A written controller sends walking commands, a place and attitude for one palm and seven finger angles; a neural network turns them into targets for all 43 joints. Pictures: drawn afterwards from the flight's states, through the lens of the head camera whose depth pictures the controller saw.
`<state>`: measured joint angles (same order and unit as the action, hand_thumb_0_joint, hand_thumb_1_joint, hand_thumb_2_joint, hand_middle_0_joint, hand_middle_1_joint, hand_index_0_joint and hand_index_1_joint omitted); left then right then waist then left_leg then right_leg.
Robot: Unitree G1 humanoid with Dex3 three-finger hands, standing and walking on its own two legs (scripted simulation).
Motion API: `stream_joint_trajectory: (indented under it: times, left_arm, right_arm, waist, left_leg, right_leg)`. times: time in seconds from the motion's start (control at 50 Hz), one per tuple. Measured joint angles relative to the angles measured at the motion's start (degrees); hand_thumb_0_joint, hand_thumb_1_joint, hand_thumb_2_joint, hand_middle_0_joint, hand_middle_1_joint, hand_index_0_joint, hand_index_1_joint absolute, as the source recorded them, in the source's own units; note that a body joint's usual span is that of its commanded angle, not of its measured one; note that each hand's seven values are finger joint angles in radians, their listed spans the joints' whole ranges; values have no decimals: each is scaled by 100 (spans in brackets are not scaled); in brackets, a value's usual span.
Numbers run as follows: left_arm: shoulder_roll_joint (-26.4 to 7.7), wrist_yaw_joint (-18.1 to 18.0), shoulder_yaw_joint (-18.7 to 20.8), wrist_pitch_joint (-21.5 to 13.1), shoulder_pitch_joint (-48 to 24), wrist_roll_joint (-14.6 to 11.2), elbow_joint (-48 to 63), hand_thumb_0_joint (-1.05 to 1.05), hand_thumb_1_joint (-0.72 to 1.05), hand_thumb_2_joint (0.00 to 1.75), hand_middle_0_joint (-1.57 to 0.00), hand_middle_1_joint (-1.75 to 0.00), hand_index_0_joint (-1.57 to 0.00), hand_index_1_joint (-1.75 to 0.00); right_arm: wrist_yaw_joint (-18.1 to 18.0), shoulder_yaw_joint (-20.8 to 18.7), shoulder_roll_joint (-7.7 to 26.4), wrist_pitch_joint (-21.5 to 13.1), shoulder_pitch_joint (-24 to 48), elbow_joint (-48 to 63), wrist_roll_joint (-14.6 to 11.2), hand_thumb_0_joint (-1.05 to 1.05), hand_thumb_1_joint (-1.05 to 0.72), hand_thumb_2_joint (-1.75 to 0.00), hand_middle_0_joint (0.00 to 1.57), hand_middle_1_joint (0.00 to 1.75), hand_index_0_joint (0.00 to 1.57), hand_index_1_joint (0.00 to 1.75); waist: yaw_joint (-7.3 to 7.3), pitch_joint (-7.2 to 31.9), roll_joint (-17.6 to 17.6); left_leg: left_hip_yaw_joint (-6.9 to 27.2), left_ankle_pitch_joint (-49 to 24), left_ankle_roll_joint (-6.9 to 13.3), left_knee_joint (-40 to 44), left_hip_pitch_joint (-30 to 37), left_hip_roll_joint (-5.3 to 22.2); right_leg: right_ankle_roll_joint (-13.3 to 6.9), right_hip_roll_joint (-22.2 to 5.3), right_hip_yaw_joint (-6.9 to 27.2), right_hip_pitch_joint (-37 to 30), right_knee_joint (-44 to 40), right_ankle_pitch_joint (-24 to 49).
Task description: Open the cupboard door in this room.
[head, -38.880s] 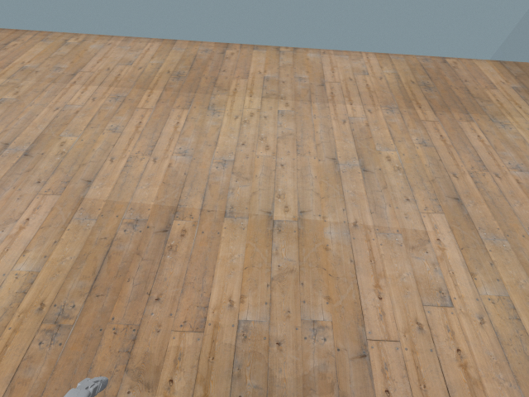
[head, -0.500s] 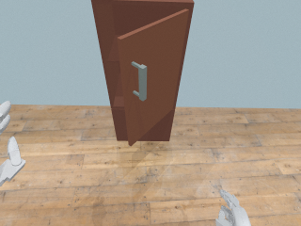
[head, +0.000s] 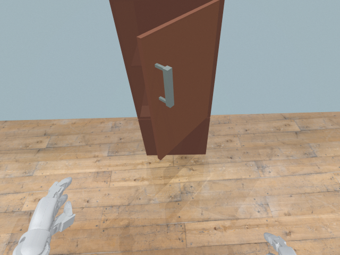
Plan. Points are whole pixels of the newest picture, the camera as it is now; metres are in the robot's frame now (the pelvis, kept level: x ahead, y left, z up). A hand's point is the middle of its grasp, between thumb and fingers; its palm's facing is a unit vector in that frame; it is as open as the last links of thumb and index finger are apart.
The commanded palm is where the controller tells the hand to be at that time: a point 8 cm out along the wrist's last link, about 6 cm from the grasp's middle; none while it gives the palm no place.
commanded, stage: let the arm hang, fingers relaxed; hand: left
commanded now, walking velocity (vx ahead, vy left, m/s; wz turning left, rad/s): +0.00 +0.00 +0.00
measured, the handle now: (164, 85) +0.61 +0.05 +0.07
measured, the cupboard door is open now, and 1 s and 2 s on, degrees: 49 49 49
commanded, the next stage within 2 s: look to check the result in 0.96 s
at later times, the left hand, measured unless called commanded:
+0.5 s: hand out of the picture +0.00 +0.21 -0.15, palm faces +0.06 -0.95 -0.31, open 7.3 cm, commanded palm none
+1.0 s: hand out of the picture +0.12 +0.19 -0.15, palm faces +0.02 -0.96 -0.26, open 7.4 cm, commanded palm none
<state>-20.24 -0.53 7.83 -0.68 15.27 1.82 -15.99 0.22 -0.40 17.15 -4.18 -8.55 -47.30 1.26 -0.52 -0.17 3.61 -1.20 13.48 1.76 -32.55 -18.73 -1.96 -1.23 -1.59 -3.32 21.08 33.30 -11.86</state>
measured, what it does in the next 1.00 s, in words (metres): shifts its weight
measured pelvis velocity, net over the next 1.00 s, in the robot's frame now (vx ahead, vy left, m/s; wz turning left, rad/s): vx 0.05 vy -0.03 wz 0.02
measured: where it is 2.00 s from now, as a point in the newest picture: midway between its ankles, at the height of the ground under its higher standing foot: outside the picture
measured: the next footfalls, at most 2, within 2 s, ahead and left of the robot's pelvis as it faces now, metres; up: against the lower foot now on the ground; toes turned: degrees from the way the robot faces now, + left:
none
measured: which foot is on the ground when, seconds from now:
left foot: down 0.00-1.00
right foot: down 0.00-1.00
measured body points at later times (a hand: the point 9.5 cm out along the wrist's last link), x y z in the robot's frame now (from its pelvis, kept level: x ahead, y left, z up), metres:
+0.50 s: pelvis +0.01 -0.02 +0.01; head +0.03 -0.03 +0.46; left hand +0.00 +0.26 -0.13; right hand +0.01 -0.27 -0.15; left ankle +0.04 +0.10 -0.73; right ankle +0.06 -0.11 -0.73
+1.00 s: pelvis +0.05 -0.03 +0.02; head +0.06 -0.03 +0.47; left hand +0.12 +0.24 -0.12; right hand +0.10 -0.29 -0.13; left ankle +0.04 +0.10 -0.73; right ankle +0.06 -0.11 -0.73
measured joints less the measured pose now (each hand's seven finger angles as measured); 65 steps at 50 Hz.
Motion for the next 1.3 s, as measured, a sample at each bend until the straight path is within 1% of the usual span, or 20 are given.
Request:
stream_joint_trajectory:
  times: [0.04, 0.1, 0.14, 0.18, 0.22, 0.28, 0.34, 0.42, 0.5, 0.6, 0.74, 0.9, 1.08, 1.3]
  left_arm:
    - [208, 98, -314, 233, -131, 38, -1020, 1, 90, 90, -20, -30, -20, -30]
    - [529, 161, -655, 369, -155, 39, -2105, 1, 91, 90, -20, -30, -20, -30]
    - [724, 155, -799, 414, -142, 21, -2643, 1, 91, 90, -20, -30, -20, -30]
    - [888, 139, -880, 429, -111, -4, -3092, 1, 91, 90, -20, -30, -20, -30]
    - [881, 27, -757, 404, -107, -50, -3458, 1, 95, 89, -21, -30, -21, -30]
    - [776, 57, -709, 352, -62, -74, -3885, 1, 96, 89, -21, -30, -21, -30]
    - [693, 84, -660, 265, 14, -92, -4204, 1, 95, 89, -21, -30, -21, -30]
    - [592, 75, -601, 185, 67, -110, -4561, 1, 93, 89, -21, -30, -20, -30]
    - [494, 41, -555, 156, 22, -118, -4791, 1, 92, 90, -20, -30, -20, -30]
    - [436, 15, -535, 123, -188, -118, -4872, 1, 91, 90, -20, -30, -20, -30]
    - [505, 24, -579, 38, -566, -123, -4829, 1, 91, 90, -20, -30, -20, -30]
    - [621, 34, -647, -27, -856, -132, -4807, 1, 91, 90, -20, -30, -20, -30]
    - [623, 33, -659, -28, -853, -137, -4866, 1, 91, 90, -20, -30, -20, -30]
    - [540, 1, -642, -15, -661, -149, -4974, 1, 91, 90, -20, -30, -20, -30]
  right_arm:
    - [13, -8, 27, 134, 62, -116, 22, 1, -90, -90, 21, 30, 21, 30]
    - [17, -19, -20, 298, -69, -269, 34, 1, -90, -90, 21, 30, 21, 30]
    - [4, -22, -71, 405, -241, -423, 51, 1, -90, -90, 21, 30, 21, 30]
    - [-18, -33, -135, 490, -438, -625, 62, 1, -90, -90, 20, 30, 21, 30]
    - [-48, -26, -245, 551, -651, -848, 73, 1, -91, -90, 20, 30, 21, 30]
    - [-69, -6, -378, 618, -925, -1132, 90, 1, -91, -90, 20, 30, 20, 30]
    - [-88, -7, -455, 623, -1069, -1329, 73, 1, -91, -90, 20, 30, 20, 30]
    - [-98, -27, -482, 567, -1052, -1462, 38, 1, -90, -90, 20, 30, 20, 30]
    - [-103, -41, -480, 514, -902, -1510, 31, 1, -90, -90, 20, 30, 21, 30]
    - [-100, -30, -454, 466, -658, -1548, 35, 0, -90, -90, 20, 30, 21, 30]
    - [-94, -8, -352, 407, -390, -1624, 35, 0, -90, -90, 20, 30, 21, 30]
    - [-127, 9, -225, 369, -180, -1687, 25, 0, -91, -90, 20, 30, 21, 30]
    - [-139, 29, -192, 383, -81, -1718, 22, 0, -91, -90, 20, 30, 20, 30]
    - [-151, 45, -248, 416, -89, -1759, 5, 0, -90, -90, 20, 30, 21, 30]
  waist:
    - [-80, -110, -41]
    - [-161, -268, -238]
    - [-165, -367, -387]
    - [-146, -439, -512]
    - [-94, -458, -645]
    - [-14, -417, -680]
    - [51, -386, -587]
    - [72, -354, -365]
    - [64, -282, -189]
    - [68, -208, -98]
    - [66, -167, -162]
    - [18, -212, -297]
    - [9, -284, -317]
    - [50, -318, -243]
  left_leg:
    - [-37, 20, -19, -54, -8, 0]
    - [18, 48, -62, -106, -16, 35]
    - [96, 141, -65, -198, -37, 83]
    - [175, 73, -102, -239, -37, 141]
    - [236, 60, -168, -203, -10, 162]
    - [300, -7, -197, 8, 64, 186]
    - [313, -111, -200, 243, 174, 174]
    - [305, -185, -195, 459, 337, 163]
    - [281, -199, -191, 582, 472, 162]
    - [250, -189, -193, 681, 597, 166]
    - [218, -208, -205, 893, 798, 161]
    - [216, -253, -226, 1161, 1023, 166]
    - [226, -247, -261, 1314, 1149, 216]
    - [242, -184, -288, 1381, 1252, 256]
  right_leg:
    - [-6, -2, 39, 57, 134, -52]
    - [-90, 31, -19, 34, 152, -73]
    - [-140, 73, -109, -25, 114, -70]
    - [-167, 124, -198, -91, 73, -67]
    - [-179, 145, -257, -150, 0, -56]
    - [-171, 180, -313, -257, -239, -28]
    - [-177, 178, -322, -375, -493, 143]
    - [-187, 176, -312, -522, -674, 198]
    - [-187, 178, -286, -630, -756, 190]
    - [-180, 185, -252, -724, -811, 168]
    - [-165, 184, -215, -869, -927, 147]
    - [-163, 195, -208, -1053, -1109, 148]
    - [-186, 254, -215, -1196, -1302, 163]
    - [-205, 297, -228, -1314, -1396, 111]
